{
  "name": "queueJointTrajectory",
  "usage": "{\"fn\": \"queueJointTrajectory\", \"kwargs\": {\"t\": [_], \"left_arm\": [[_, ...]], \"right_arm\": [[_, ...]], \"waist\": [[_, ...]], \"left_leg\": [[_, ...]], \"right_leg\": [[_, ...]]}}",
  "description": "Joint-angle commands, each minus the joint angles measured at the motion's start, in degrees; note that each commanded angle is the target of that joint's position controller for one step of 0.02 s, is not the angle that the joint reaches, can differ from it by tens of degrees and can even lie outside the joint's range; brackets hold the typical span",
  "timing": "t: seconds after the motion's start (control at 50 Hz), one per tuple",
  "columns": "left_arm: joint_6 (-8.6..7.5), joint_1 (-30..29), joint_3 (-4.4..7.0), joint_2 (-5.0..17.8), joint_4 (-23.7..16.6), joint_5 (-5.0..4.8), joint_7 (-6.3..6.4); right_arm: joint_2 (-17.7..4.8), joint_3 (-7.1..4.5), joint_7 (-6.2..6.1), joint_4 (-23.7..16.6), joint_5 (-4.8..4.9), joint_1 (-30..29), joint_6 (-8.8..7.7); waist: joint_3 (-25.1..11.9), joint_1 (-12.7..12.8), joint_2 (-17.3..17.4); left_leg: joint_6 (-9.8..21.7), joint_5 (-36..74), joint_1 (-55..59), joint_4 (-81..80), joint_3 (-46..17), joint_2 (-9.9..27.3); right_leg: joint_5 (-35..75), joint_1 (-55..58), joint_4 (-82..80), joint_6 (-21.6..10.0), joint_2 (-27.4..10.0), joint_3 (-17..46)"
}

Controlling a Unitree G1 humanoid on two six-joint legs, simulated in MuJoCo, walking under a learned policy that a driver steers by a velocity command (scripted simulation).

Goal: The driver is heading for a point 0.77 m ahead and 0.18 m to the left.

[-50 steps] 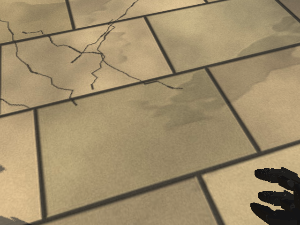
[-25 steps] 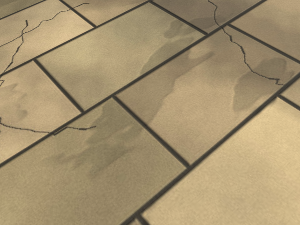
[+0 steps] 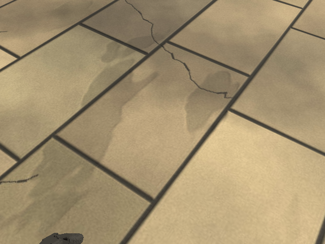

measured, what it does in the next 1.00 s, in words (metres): steps on the spot, turning left: right foot, then left foot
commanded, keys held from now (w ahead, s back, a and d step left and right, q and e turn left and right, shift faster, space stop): q+shift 0.46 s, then shift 0.20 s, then e+shift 0.34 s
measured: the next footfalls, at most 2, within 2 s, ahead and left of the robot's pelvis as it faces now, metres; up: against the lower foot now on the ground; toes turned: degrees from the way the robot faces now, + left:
right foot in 0.26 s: +0.04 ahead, -0.11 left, +0.00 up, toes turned +20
left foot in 0.74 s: -0.04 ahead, +0.14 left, +0.00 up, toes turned +31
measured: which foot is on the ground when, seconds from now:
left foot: down 0.00-0.26, up 0.28-0.72, down 0.74-1.00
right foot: up 0.00-0.24, down 0.26-0.74, up 0.76-1.00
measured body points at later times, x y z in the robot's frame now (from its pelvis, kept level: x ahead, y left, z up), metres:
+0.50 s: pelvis -0.01 -0.03 +0.02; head +0.03 -0.03 +0.46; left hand +0.02 +0.28 -0.07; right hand +0.25 -0.25 -0.09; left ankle -0.07 +0.12 -0.64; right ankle +0.01 -0.12 -0.73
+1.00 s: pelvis -0.03 +0.03 +0.01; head +0.01 +0.05 +0.46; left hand -0.06 +0.34 -0.10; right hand +0.25 -0.13 -0.07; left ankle -0.08 +0.12 -0.73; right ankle +0.01 -0.10 -0.65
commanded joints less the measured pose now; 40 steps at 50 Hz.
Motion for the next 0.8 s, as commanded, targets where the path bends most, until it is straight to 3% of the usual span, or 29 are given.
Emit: {"fn": "queueJointTrajectory", "kwargs": {"t": [0.02, 0.06, 0.1, 0.14, 0.2, 0.24, 0.26, 0.28, 0.3, 0.32, 0.34, 0.36, 0.38, 0.42, 0.46, 0.5, 0.56, 0.64, 0.68, 0.7, 0.72, 0.74, 0.76, 0.78, 0.8], "left_arm": [[-1.07, 0.9, 4.18, 9.7, -4.2, -0.44, 1.21], [-0.84, -2.1, 4.27, 7.4, -5.2, -1.16, 1.15], [-1.17, -2.9, 4.28, 6.0, -5.6, -1.6, 0.59], [-1.56, -1.9, 4.2, 5.2, -4.8, -2.28, 0.31], [-2.13, -0.1, 4.06, 4.1, -3.0, -3.15, -0.54], [-2.2, 5.5, 4.9, 5.2, -0.6, -3.29, -0.94], [-1.86, 7.5, 5.83, 7.8, 0.3, -3.14, -0.66], [-1.15, 6.0, 6.69, 13.3, -1.0, -1.48, -0.03], [-1.48, 4.0, 6.63, 13.7, -2.1, 1.69, -0.47], [-2.07, 0.3, 5.86, 11.2, -3.4, 1.48, -0.13], [-2.27, -3.0, 5.03, 8.6, -3.8, 0.52, 0.35], [-2.25, -4.1, 4.66, 7.7, -4.1, -0.37, 0.95], [-2.2, -4.0, 4.47, 7.8, -3.9, -0.97, 1.47], [-1.95, -0.7, 4.35, 8.2, -3.0, -0.64, 2.14], [-1.45, 3.1, 4.62, 9.1, -1.8, -0.35, 2.45], [-1.08, 5.9, 5.07, 10.7, -0.7, -0.55, 2.13], [-0.86, 4.9, 5.69, 12.7, -0.2, -1.26, 1.02], [-0.95, 4.2, 5.98, 13.9, 1.0, -2.67, -0.17], [-1.08, 4.9, 5.57, 13.4, 2.4, -3.64, -0.37], [-1.2, 4.1, 4.62, 11.4, 3.1, -4.07, -0.49], [-1.88, 6.3, 3.0, 7.7, 4.7, -3.84, -0.99], [-2.66, 7.8, 1.5, 4.7, 4.2, -1.33, -1.75], [-2.93, 10.2, 0.9, 3.3, 4.2, -0.87, -2.28], [-2.39, 7.4, 2.05, 8.5, 3.7, -1.75, -1.99], [-2.0, 4.8, 3.2, 11.7, 2.6, -3.03, -1.79]], "right_arm": [[-11.3, -3.1, -0.43, -6.8, 0.56, -5.6, -0.95], [-11.9, -3.69, -1.05, -6.8, 0.87, -1.7, -0.98], [-12.9, -4.56, -1.65, -6.8, 0.87, 0.7, -1.21], [-12.4, -5.02, -2.29, -7.3, 1.96, -1.1, -0.19], [-11.9, -5.41, -2.58, -8.6, 2.53, -3.6, 2.39], [-11.4, -5.28, -2.33, -9.6, 3.28, -5.8, 2.86], [-9.5, -4.73, -2.34, -9.9, 3.2, -4.8, 2.83], [-5.3, -3.74, -2.08, -9.7, 2.48, -0.3, 2.65], [-9.7, -5.04, -1.98, -10.4, 1.6, -0.1, 1.49], [-13.6, -6.15, -1.78, -9.6, 1.46, 0.2, 1.22], [-14.3, -6.54, -1.83, -8.1, 1.65, 1.3, 1.66], [-13.0, -6.37, -2.03, -6.8, 1.57, 2.3, 2.29], [-11.4, -5.9, -1.87, -6.9, 1.56, 2.5, 2.68], [-9.6, -4.95, -1.41, -9.0, 1.87, -0.3, 2.66], [-8.2, -4.02, -1.06, -11.1, 2.04, -3.8, 2.52], [-7.0, -3.2, -0.8, -12.6, 1.41, -5.5, 2.42], [-6.0, -2.4, -0.41, -13.2, 0.77, -5.8, 2.33], [-6.0, -2.13, -0.16, -13.2, 0.85, -6.0, 2.47], [-5.1, -1.87, 0.06, -12.9, 0.86, -5.5, 2.47], [-4.0, -1.68, 0.09, -11.4, 0.6, -2.7, 2.28], [-4.4, -1.49, -0.17, -10.3, 0.0, -0.5, 2.06], [-8.5, -1.99, -1.01, -10.2, -0.98, 3.5, 1.92], [-9.4, -1.63, -1.49, -10.4, -2.31, -1.2, 1.65], [-7.0, -1.53, -1.29, -10.8, -2.23, -3.0, 1.22], [-9.0, -2.37, -1.36, -10.2, -1.94, -3.7, 0.94]], "waist": [[-1.1, 4.0, 14.5], [-2.4, 1.4, 14.7], [-5.0, 0.1, 12.1], [-6.6, 1.2, 9.5], [-8.0, 1.8, 10.6], [-8.5, 4.7, 10.9], [-8.8, 4.5, 8.5], [-8.9, 1.2, -7.9], [-5.9, 0.9, -12.1], [-3.4, -0.6, -7.9], [-1.6, -1.5, -4.6], [-1.0, -1.4, -3.2], [-0.2, -0.8, -4.0], [-0.1, 1.2, -4.7], [-0.8, 3.7, -5.3], [-2.4, 4.9, -4.6], [-3.4, 4.5, -4.7], [-3.8, 4.0, -7.3], [-4.5, 3.4, -8.3], [-5.2, 1.3, -7.4], [-6.7, 0.5, -4.6], [-12.5, 1.3, 3.8], [-11.8, 4.1, 13.4], [-11.3, 1.7, 10.5], [-8.3, 0.9, 12.2]], "left_leg": [[12.3, 18.2, 0.6, -12.6, -22.2, 12.7], [14.7, 23.9, 6.6, -12.2, -26.9, 13.9], [16.0, 29.0, 13.0, -11.4, -29.8, 15.0], [13.1, 27.9, 14.8, -10.3, -27.3, 12.0], [10.4, 23.8, 10.7, -10.3, -25.9, 7.8], [8.2, 16.2, 5.2, -9.0, -25.1, 5.0], [5.4, 4.7, -2.4, -5.8, -23.0, 2.1], [1.5, -14.1, -15.0, 9.2, -12.5, -6.2], [-0.7, -19.2, -20.4, 21.0, -9.7, -4.5], [-1.9, -15.4, -19.6, 29.2, -7.7, -0.6], [-2.6, -10.9, -19.3, 31.9, -6.3, 0.5], [-3.2, -6.8, -20.2, 34.8, -5.6, 0.7], [-3.8, -4.3, -21.5, 37.8, -4.4, 1.2], [-5.3, -1.6, -23.2, 38.1, -0.8, 2.7], [-6.6, -0.7, -25.4, 33.7, 0.8, 4.2], [-7.0, -2.7, -24.0, 29.3, 0.6, 4.8], [-6.2, -4.8, -18.6, 22.2, 1.6, 4.6], [-4.0, -5.9, -9.1, 10.8, 5.0, 2.4], [-1.8, -3.3, -3.1, 0.5, 5.1, 1.2], [0.1, 4.2, 4.3, -10.2, 5.4, 0.6], [1.7, 15.4, 15.7, -18.9, 2.7, 2.3], [3.8, 38.4, 30.1, -12.9, -7.5, 12.7], [12.9, 47.7, 26.2, -8.5, -11.3, 21.3], [16.3, 42.2, 22.2, -8.8, -9.2, 20.3], [16.2, 39.2, 21.5, -9.9, -8.2, 19.2]], "right_leg": [[-2.6, 0.3, 4.4, 1.9, -0.7, -4.6], [-11.1, -5.3, 9.8, 2.1, 1.0, -3.9], [-18.9, -10.9, 17.9, 2.8, 0.4, -0.7], [-15.7, -10.9, 13.2, 3.7, -0.6, 0.0], [-8.0, -1.7, 0.2, 4.2, 1.1, -2.5], [2.1, 8.9, -13.5, 3.3, 0.9, -3.9], [5.8, 17.3, -16.8, 1.5, -4.8, -0.4], [10.8, 23.7, -18.1, -5.5, -20.0, 15.6], [15.2, 15.4, -19.9, -12.1, -29.8, 25.1], [15.7, 12.3, -19.9, -13.2, -29.1, 20.7], [13.7, 10.7, -19.0, -10.6, -24.1, 13.1], [12.1, 11.4, -18.2, -8.4, -20.2, 7.9], [16.5, 11.5, -17.7, -8.0, -18.9, 4.0], [23.3, 13.0, -17.6, -9.2, -18.1, -1.3], [25.6, 17.7, -17.6, -10.7, -19.4, -2.8], [28.5, 20.3, -17.3, -12.5, -21.3, -2.2], [30.2, 19.8, -16.8, -13.5, -22.6, -4.2], [32.4, 17.1, -14.8, -12.6, -22.5, -6.8], [31.8, 16.8, -11.9, -11.3, -22.0, -6.2], [30.8, 14.5, -9.4, -9.5, -20.5, -6.7], [26.2, 8.8, -7.9, -5.6, -18.4, -7.8], [7.8, 0.2, -1.9, -0.6, -14.8, -10.0], [-15.1, -4.7, 0.3, 3.4, -12.0, -10.2], [-18.1, -4.1, 4.7, 5.1, -11.7, -8.2], [-17.9, -8.5, 10.8, 5.4, -10.1, -9.3]]}}
Keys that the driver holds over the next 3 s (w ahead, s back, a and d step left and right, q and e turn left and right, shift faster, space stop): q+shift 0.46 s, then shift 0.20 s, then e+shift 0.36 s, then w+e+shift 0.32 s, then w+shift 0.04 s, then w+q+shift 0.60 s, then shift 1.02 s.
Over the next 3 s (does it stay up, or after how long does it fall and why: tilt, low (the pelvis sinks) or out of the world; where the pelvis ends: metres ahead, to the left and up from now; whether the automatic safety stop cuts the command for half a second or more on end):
stays up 0.98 0.11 0.00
